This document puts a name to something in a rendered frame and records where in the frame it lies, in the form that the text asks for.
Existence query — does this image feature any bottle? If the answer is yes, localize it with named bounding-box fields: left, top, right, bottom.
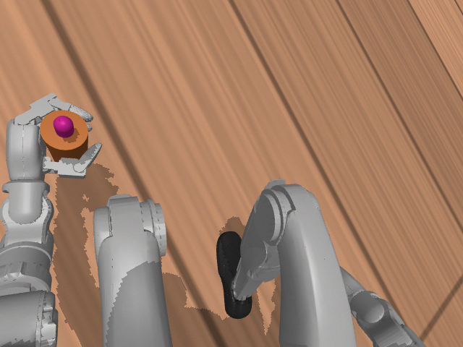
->
left=40, top=110, right=88, bottom=162

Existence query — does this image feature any left robot arm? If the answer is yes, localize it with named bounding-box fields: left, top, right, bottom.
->
left=0, top=180, right=58, bottom=347

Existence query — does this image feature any left robot hand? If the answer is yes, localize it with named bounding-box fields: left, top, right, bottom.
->
left=6, top=93, right=102, bottom=181

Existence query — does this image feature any right robot foot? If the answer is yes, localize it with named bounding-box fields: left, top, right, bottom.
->
left=216, top=231, right=252, bottom=319

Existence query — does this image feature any right robot arm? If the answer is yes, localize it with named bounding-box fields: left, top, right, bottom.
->
left=349, top=291, right=426, bottom=347

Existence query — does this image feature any right robot hand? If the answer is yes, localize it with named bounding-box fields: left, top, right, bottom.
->
left=340, top=266, right=366, bottom=303

